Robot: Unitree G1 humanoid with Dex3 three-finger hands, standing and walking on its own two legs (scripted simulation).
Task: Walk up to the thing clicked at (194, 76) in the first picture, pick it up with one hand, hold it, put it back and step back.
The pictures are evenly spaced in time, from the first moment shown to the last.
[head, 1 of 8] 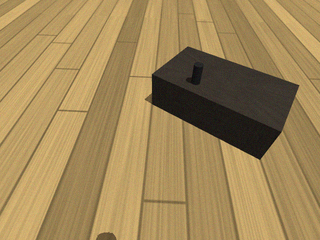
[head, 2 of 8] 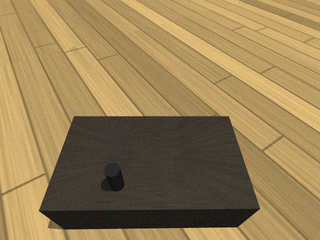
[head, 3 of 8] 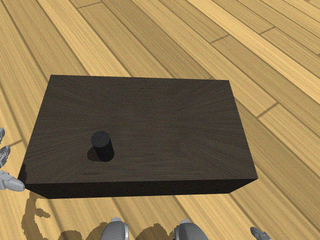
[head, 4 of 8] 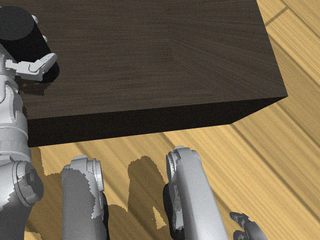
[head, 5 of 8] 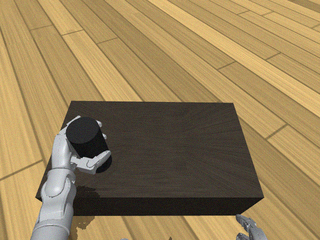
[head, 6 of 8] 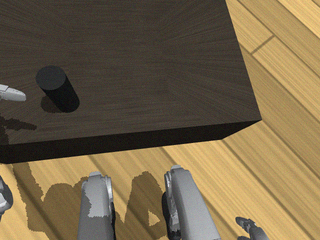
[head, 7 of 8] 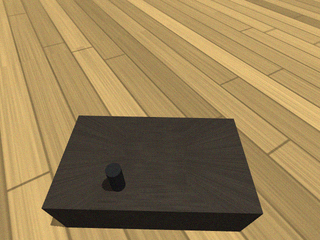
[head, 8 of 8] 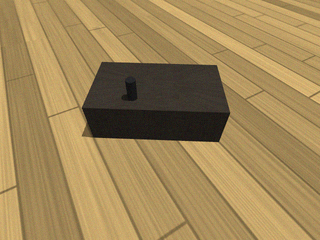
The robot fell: no
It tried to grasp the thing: yes
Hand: left
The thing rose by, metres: 0.38
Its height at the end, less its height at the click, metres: +0.00
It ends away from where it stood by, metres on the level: 0.00
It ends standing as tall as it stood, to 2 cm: yes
